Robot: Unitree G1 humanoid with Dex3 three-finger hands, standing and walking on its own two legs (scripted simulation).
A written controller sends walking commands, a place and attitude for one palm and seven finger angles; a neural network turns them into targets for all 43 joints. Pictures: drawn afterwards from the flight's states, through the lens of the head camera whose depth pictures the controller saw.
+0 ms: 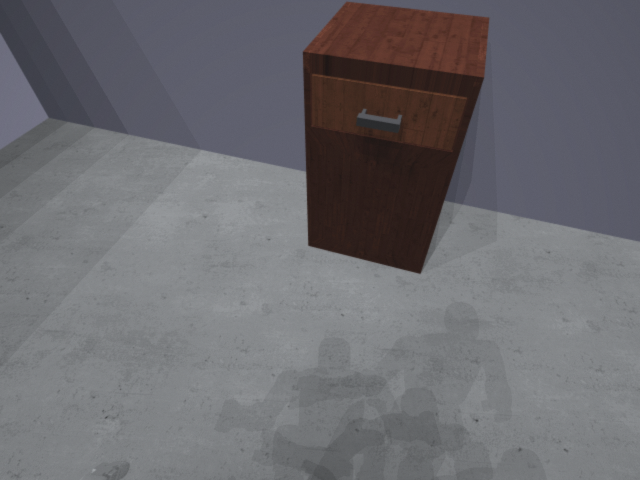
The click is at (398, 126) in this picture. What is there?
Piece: drawer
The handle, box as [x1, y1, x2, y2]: [356, 109, 401, 132]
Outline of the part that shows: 357,116 356,125 394,132 398,131 401,115 398,115 396,119 369,115 365,113 366,109 363,109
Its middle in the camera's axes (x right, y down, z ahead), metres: +0.17 -0.34 +1.09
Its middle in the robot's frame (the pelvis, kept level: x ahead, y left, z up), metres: +1.05 -0.11 -0.10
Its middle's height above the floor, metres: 0.67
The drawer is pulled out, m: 0.00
